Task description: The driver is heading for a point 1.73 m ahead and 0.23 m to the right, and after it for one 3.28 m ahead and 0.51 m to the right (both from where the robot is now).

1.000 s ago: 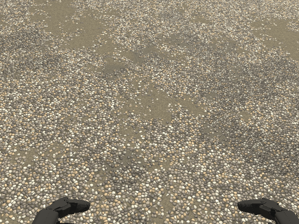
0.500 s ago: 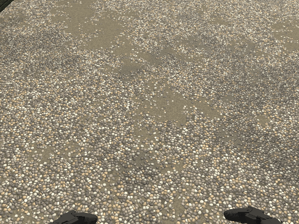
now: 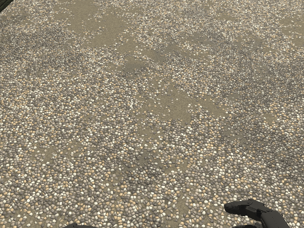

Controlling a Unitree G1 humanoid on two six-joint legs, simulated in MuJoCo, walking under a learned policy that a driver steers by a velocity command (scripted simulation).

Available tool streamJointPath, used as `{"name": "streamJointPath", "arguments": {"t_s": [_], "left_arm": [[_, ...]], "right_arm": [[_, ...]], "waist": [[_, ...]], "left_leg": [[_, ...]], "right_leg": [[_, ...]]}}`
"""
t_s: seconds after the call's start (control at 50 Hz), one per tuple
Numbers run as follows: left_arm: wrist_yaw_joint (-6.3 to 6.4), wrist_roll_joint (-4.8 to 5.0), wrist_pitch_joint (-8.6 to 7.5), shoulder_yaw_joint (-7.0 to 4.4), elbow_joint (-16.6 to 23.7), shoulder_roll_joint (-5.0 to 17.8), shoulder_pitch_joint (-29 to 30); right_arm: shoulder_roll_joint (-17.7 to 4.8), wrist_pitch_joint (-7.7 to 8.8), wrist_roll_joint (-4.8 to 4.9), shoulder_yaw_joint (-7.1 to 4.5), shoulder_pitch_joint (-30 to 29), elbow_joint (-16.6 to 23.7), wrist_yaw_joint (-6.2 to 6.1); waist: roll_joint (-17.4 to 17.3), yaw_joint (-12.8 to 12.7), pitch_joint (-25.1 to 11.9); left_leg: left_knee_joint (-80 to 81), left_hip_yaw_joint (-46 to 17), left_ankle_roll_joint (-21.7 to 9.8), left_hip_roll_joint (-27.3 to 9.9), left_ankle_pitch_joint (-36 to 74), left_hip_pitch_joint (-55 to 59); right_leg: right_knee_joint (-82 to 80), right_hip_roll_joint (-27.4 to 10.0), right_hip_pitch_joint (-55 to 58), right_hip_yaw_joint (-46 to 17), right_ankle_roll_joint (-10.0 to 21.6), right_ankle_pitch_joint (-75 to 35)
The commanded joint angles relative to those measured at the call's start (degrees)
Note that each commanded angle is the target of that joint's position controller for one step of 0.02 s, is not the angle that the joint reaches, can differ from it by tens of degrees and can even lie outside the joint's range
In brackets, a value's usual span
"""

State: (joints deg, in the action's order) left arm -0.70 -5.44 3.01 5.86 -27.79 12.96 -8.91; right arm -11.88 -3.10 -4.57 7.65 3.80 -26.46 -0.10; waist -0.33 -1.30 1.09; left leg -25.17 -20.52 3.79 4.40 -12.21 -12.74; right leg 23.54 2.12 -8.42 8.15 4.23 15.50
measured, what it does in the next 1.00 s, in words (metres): stands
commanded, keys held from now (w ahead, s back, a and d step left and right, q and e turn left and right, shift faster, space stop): w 1.00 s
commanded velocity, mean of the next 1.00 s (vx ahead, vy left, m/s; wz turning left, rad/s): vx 0.50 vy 0.00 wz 0.00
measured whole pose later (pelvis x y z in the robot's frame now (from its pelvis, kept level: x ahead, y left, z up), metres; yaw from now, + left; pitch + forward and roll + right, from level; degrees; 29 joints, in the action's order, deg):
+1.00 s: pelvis +0.00 +0.01 +0.01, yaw -1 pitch +0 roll +0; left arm -1.3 -5.6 3.2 6.6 -31.0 13.2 -11.5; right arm -11.5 -3.1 -4.8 8.0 5.3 -27.6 -0.6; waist -0.3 -2.3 0.9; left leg -19.3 -16.7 3.2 3.0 -8.8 -10.5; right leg 19.2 1.9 -6.7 6.5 3.7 12.8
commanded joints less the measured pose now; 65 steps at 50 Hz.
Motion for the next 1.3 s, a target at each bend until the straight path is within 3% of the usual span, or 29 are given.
{"name": "streamJointPath", "arguments": {"t_s": [0.02,0.08,0.14,0.16,0.24,0.26,0.34,0.36,0.44,0.46,0.54,0.56,0.6,0.66,0.68,0.7,0.72,0.78,0.8,0.84,0.92,0.94,0.98,1.06,1.1,1.12,1.2,1.26,1.3], "left_arm": [[0.39,0.58,-0.50,-1.87,4.66,5.35,3.40],[0.14,-0.31,-0.80,-1.53,5.43,4.54,3.61],[0.13,-0.83,-1.04,-1.64,4.55,4.91,1.66],[0.49,0.03,-0.63,-1.95,3.54,5.43,1.58],[0.55,0.74,-0.14,-1.86,3.69,5.25,2.96],[0.20,-0.20,-0.54,-1.45,4.66,4.50,3.13],[0.17,-0.79,-0.82,-1.48,3.70,4.84,1.00],[0.46,0.12,-0.40,-1.80,2.62,5.45,0.78],[0.46,0.77,-0.01,-1.71,2.95,5.23,2.33],[0.11,-0.18,-0.43,-1.29,3.98,4.45,2.48],[0.02,-0.73,-0.82,-1.27,2.65,4.71,0.12],[0.26,0.31,-0.42,-1.67,1.48,5.61,-0.22],[-0.07,-0.04,-0.53,-1.20,2.81,4.88,1.28],[-0.27,-0.60,-0.86,-1.12,2.45,4.91,0.50],[0.04,0.32,-0.47,-1.53,1.21,5.68,0.11],[0.05,0.82,-0.28,-1.53,1.32,5.86,0.27],[-0.28,-0.04,-0.58,-1.04,2.47,4.89,0.99],[-0.39,-0.63,-0.87,-0.99,2.12,4.96,0.00],[-0.07,0.26,-0.46,-1.42,0.90,5.79,-0.36],[-0.38,-0.12,-0.59,-0.91,2.27,4.90,0.56],[-0.55,-0.73,-0.94,-0.77,1.94,4.95,-0.48],[-0.28,0.22,-0.53,-1.20,0.72,5.87,-0.92],[-0.55,-0.21,-0.66,-0.69,2.24,4.91,0.21],[-0.72,-0.80,-1.00,-0.56,1.94,4.98,-0.84],[-0.37,0.61,-0.43,-1.01,1.00,6.08,-1.01],[-0.68,-0.29,-0.73,-0.50,2.26,4.96,-0.20],[-0.87,-0.85,-1.05,-0.38,1.99,5.00,-1.20],[-0.65,0.12,-0.69,-0.73,0.89,6.01,-1.59],[-0.84,-0.35,-0.82,-0.27,2.44,5.01,-0.42]], "right_arm": [[-3.74,0.70,0.07,-1.49,-3.31,4.80,-0.49],[-4.00,0.91,0.75,-1.44,-6.40,6.39,0.11],[-3.98,1.44,0.33,-1.35,-5.79,6.16,0.11],[-3.73,1.29,-0.30,-1.47,-2.15,4.19,-0.52],[-3.67,0.64,0.07,-1.52,-2.19,4.13,-0.74],[-3.86,0.89,0.62,-1.36,-5.62,5.95,-0.14],[-3.73,1.47,0.05,-1.16,-4.95,5.69,-0.21],[-3.50,1.23,-0.52,-1.29,-1.56,3.80,-0.80],[-3.54,0.53,-0.10,-1.42,-1.89,3.80,-0.92],[-3.74,0.83,0.50,-1.26,-5.36,5.65,-0.33],[-3.47,1.50,-0.16,-1.04,-4.55,5.38,-0.44],[-3.29,1.24,-0.66,-1.20,-1.09,3.42,-0.98],[-3.43,1.06,0.14,-1.05,-5.13,5.48,-0.56],[-3.50,1.18,0.01,-1.02,-4.61,5.42,-0.46],[-3.32,0.96,-0.59,-1.23,-1.00,3.33,-1.00],[-3.47,0.81,-0.53,-1.27,-1.19,3.38,-1.08],[-3.41,0.97,0.19,-1.06,-5.04,5.40,-0.60],[-3.42,1.23,0.04,-1.01,-4.63,5.37,-0.46],[-3.25,1.02,-0.61,-1.21,-1.03,3.28,-1.00],[-3.39,1.04,0.17,-1.05,-4.97,5.34,-0.57],[-3.32,1.32,-0.19,-0.90,-4.42,5.30,-0.46],[-3.25,1.07,-0.80,-1.13,-0.94,3.26,-0.99],[-3.42,1.03,0.00,-0.96,-4.86,5.32,-0.54],[-3.34,1.30,-0.33,-0.81,-4.41,5.29,-0.42],[-3.54,0.89,-0.85,-1.10,-1.31,3.35,-0.97],[-3.44,1.03,-0.11,-0.87,-4.94,5.30,-0.48],[-3.33,1.27,-0.45,-0.72,-4.57,5.27,-0.38],[-3.26,0.97,-1.14,-0.87,-1.30,3.32,-0.87],[-3.48,0.96,-0.23,-0.76,-5.21,5.30,-0.38]], "waist": [[0.14,0.81,-5.28],[-0.45,-1.07,-2.24],[-0.01,-1.54,-7.05],[0.44,0.29,-9.99],[0.42,0.67,-4.71],[-0.21,-1.11,-2.39],[0.14,-1.56,-7.49],[0.54,0.22,-10.04],[0.32,0.59,-4.39],[-0.45,-1.26,-2.20],[-0.47,-1.44,-7.77],[0.20,0.35,-9.85],[-0.11,-1.17,-3.90],[0.29,-1.30,-6.24],[0.90,0.45,-8.51],[0.77,0.33,-6.45],[-0.13,-1.30,-3.33],[0.00,-1.57,-5.91],[0.67,0.23,-8.12],[-0.33,-1.51,-3.20],[0.00,-1.67,-6.38],[0.55,0.15,-8.34],[-0.41,-1.53,-3.31],[-0.03,-1.65,-6.40],[0.25,0.01,-6.05],[-0.51,-1.55,-3.32],[-0.06,-1.63,-6.37],[0.56,0.23,-8.22],[-0.48,-1.46,-3.18]], "left_leg": [[2.44,3.64,-1.49,-2.62,8.83,-7.27],[3.28,2.85,-1.51,-2.92,14.11,-10.88],[3.02,2.72,-1.40,-3.21,18.74,-8.50],[3.12,3.76,-1.29,-3.16,13.65,-5.03],[3.34,4.63,-1.37,-2.95,8.65,-6.73],[4.07,3.56,-1.46,-3.26,13.91,-10.01],[3.98,3.45,-1.35,-3.58,18.87,-7.31],[4.04,4.45,-1.29,-3.43,13.73,-3.90],[4.40,5.09,-1.40,-3.20,8.80,-5.86],[5.04,3.99,-1.52,-3.55,13.99,-9.21],[5.31,3.77,-1.48,-4.04,18.35,-6.00],[5.46,4.73,-1.43,-3.77,13.03,-2.85],[6.01,4.13,-1.66,-3.77,13.80,-7.11],[6.32,3.89,-1.57,-4.19,16.58,-6.04],[6.45,5.03,-1.45,-3.83,11.83,-2.85],[6.46,5.37,-1.58,-3.49,9.83,-3.38],[6.90,4.43,-1.76,-3.79,13.35,-6.93],[7.04,4.12,-1.85,-4.20,16.53,-5.93],[7.12,5.26,-1.72,-3.82,11.94,-2.71],[7.44,4.54,-2.05,-3.77,13.65,-6.71],[7.53,4.16,-2.20,-4.22,17.06,-5.15],[7.60,5.23,-2.07,-3.84,12.59,-1.97],[7.91,4.44,-2.38,-3.79,14.03,-6.16],[7.94,4.06,-2.53,-4.23,17.29,-4.62],[8.08,5.28,-2.48,-3.57,11.01,-2.30],[8.34,4.28,-2.70,-3.80,14.35,-5.76],[8.27,3.96,-2.83,-4.20,17.55,-4.10],[8.56,4.84,-2.77,-4.01,12.81,-0.81],[8.88,4.09,-3.00,-3.84,14.17,-5.24]], "right_leg": [[-5.28,-7.96,10.29,-6.60,-0.94,-6.51],[-4.33,-7.82,10.51,-6.71,-1.44,-9.82],[-2.58,-7.73,13.67,-6.96,-1.93,-17.87],[-3.58,-7.55,13.93,-6.66,-1.24,-14.24],[-6.40,-7.89,10.02,-6.89,-0.78,-5.48],[-4.98,-7.83,10.47,-7.02,-1.43,-10.31],[-3.04,-7.65,13.79,-7.35,-1.94,-19.41],[-4.31,-7.42,13.73,-7.05,-1.23,-15.05],[-7.22,-7.80,9.65,-7.30,-0.76,-5.57],[-5.73,-7.77,10.25,-7.41,-1.38,-10.28],[-3.95,-7.82,13.51,-8.15,-1.87,-18.83],[-5.48,-7.61,13.53,-7.85,-1.18,-14.27],[-6.02,-7.98,10.97,-8.21,-1.60,-13.18],[-5.26,-7.98,12.48,-8.50,-1.76,-16.22],[-6.62,-7.66,12.55,-8.24,-1.04,-11.75],[-7.70,-7.64,11.02,-8.34,-0.90,-8.49],[-6.93,-7.91,10.60,-8.57,-1.36,-11.00],[-5.85,-7.89,12.45,-8.81,-1.52,-14.34],[-7.10,-7.54,12.38,-8.50,-0.84,-10.12],[-7.24,-7.73,10.59,-8.76,-1.19,-9.79],[-5.91,-7.74,12.50,-9.07,-1.37,-14.14],[-7.23,-7.35,12.21,-8.73,-0.71,-9.72],[-7.30,-7.57,10.45,-8.96,-1.11,-9.51],[-6.05,-7.70,12.25,-9.31,-1.25,-13.78],[-8.23,-7.25,10.48,-8.96,-0.75,-6.85],[-7.35,-7.50,10.37,-9.19,-1.10,-9.51],[-6.20,-7.68,11.98,-9.50,-1.19,-13.52],[-7.66,-7.36,11.33,-9.37,-0.79,-8.74],[-7.61,-7.52,9.87,-9.51,-1.17,-9.01]]}}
